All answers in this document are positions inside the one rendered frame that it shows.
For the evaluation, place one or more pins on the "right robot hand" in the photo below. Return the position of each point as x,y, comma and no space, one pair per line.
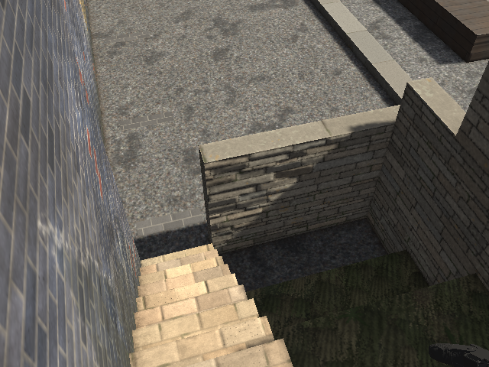
459,355

